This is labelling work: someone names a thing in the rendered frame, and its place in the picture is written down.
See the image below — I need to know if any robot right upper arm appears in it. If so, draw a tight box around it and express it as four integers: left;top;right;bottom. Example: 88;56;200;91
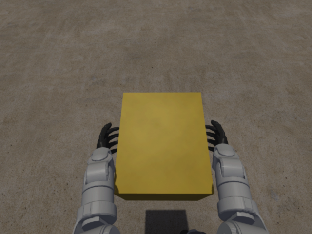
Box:
216;220;269;234

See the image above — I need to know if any robot left hand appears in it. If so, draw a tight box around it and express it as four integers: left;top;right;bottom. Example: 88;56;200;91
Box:
97;123;119;154

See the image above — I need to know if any robot left upper arm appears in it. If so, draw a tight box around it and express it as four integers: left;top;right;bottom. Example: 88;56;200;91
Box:
79;224;121;234

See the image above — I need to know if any robot right forearm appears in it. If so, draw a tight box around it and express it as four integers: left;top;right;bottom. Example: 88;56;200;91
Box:
212;143;270;234

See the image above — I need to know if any robot right hand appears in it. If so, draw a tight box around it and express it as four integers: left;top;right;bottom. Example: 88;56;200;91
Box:
205;120;228;152

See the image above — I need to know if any carton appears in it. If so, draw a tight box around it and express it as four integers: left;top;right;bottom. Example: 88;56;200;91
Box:
114;93;214;201

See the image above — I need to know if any robot left forearm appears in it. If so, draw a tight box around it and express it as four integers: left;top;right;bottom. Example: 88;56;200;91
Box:
72;147;117;234

